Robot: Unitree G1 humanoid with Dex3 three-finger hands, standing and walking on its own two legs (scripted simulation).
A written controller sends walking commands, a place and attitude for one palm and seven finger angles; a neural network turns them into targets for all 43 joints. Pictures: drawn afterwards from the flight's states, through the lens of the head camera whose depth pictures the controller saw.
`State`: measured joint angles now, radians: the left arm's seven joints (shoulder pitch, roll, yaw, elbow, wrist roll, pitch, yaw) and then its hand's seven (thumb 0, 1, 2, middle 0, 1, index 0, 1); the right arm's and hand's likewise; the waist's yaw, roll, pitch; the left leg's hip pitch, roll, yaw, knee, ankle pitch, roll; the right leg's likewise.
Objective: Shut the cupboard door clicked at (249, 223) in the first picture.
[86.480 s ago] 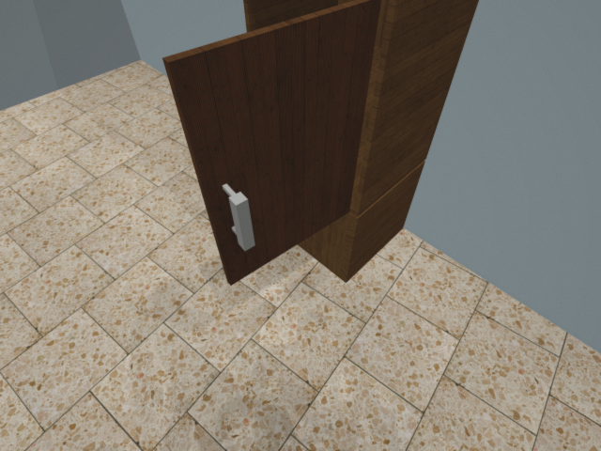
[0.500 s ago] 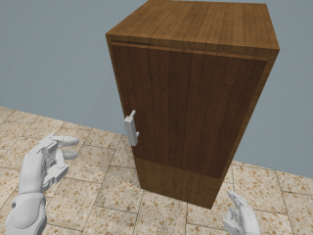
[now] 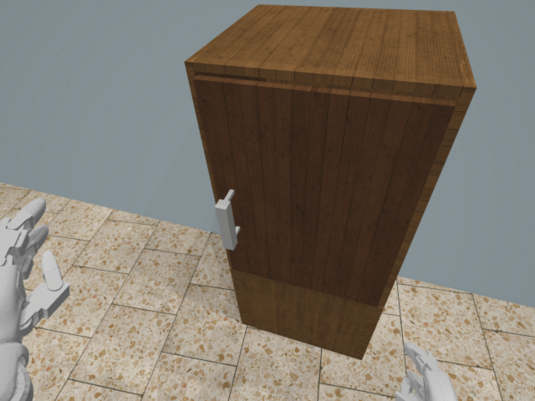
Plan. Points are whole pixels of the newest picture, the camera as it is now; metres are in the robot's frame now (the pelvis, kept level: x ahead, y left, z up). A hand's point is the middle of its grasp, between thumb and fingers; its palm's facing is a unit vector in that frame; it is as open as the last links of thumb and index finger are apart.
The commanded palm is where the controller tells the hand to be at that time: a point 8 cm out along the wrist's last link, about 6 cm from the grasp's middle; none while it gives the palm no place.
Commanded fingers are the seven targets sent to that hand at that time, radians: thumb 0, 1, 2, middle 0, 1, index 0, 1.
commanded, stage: draw the hand back to the body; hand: left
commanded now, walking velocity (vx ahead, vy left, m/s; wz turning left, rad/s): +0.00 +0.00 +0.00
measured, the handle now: (230, 219) +0.52 +0.17 -0.08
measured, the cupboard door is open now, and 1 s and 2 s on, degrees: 0 0 0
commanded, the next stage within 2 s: step back with the hand held close in 0.10 s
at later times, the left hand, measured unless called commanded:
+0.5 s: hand (51, 288) +0.18 +0.28 +0.16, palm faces +0.41 -0.77 -0.48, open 7.4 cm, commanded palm +0.13 +0.31 +0.17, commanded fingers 0.00 0.90 0.90 -0.20 -0.30 -0.20 -0.30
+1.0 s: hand (0, 346) +0.12 +0.29 +0.16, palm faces +0.49 -0.75 -0.44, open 7.4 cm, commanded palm +0.06 +0.32 +0.17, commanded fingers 0.00 0.90 0.90 -0.20 -0.30 -0.20 -0.30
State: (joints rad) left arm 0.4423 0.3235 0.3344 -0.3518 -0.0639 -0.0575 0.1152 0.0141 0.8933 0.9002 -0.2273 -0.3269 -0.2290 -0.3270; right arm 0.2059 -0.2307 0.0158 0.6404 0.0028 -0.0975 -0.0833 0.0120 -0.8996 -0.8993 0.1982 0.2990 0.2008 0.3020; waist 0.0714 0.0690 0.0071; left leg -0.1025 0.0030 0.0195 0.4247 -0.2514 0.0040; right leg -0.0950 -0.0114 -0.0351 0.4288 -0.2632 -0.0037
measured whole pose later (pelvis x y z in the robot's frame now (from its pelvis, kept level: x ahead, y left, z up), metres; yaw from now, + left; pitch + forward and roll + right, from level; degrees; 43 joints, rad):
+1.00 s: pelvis -0.08 +0.02 -0.02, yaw +0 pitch +0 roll -2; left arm 0.50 0.39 0.44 -0.48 -0.02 -0.21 0.17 0.01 0.89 0.90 -0.21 -0.31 -0.21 -0.31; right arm 0.24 -0.22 0.01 0.58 0.00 -0.07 -0.09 0.01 -0.90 -0.90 0.20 0.30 0.20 0.30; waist 0.01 0.01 0.00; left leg -0.42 0.01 0.02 0.65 -0.27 0.03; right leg -0.38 -0.01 -0.04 0.58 -0.20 0.01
